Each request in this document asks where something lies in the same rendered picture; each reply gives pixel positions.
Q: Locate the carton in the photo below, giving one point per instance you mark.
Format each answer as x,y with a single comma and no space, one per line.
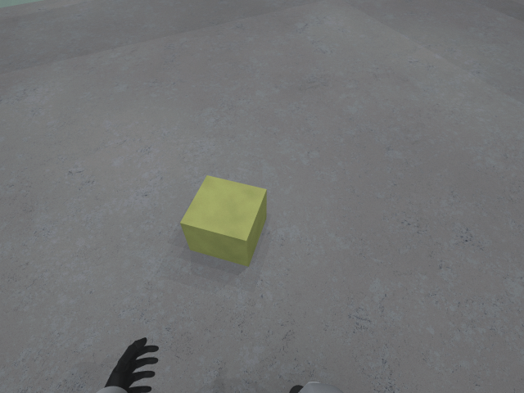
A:
225,220

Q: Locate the robot left hand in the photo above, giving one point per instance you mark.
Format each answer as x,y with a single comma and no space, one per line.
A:
123,376

